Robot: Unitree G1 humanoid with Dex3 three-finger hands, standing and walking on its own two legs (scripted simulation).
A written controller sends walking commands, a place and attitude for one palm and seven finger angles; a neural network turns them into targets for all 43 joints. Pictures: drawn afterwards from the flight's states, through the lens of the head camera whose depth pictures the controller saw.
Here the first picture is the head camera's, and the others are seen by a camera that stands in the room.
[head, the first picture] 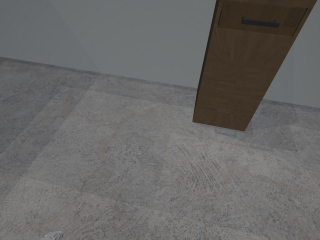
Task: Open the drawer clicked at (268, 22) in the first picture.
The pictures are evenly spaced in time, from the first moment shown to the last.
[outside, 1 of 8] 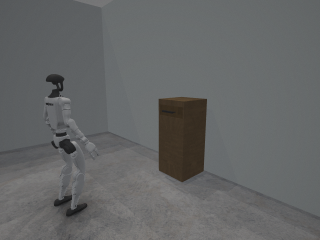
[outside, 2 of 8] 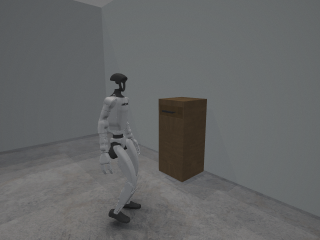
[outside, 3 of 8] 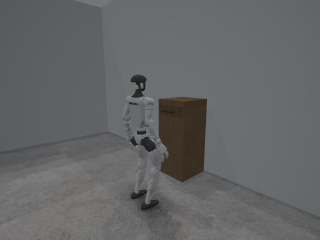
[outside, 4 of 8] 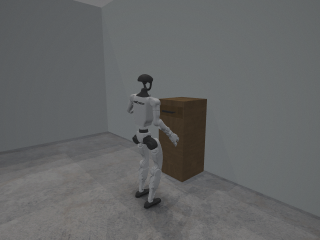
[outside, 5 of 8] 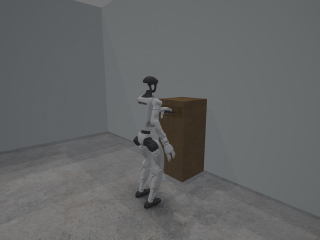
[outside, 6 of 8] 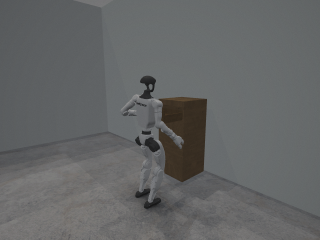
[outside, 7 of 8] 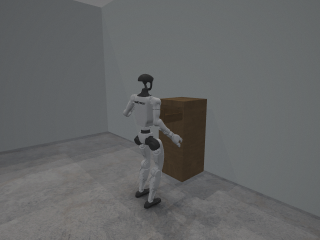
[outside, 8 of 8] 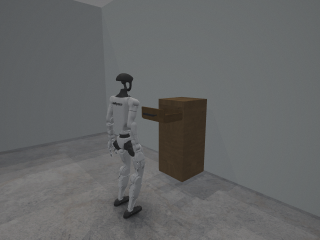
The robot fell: no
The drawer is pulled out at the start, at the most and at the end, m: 0.00 0.30 0.30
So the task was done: yes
